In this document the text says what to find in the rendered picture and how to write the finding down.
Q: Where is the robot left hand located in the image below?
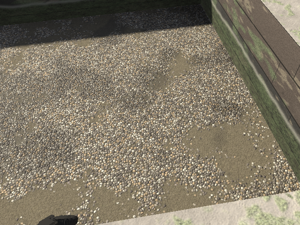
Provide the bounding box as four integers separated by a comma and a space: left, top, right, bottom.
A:
38, 215, 78, 225

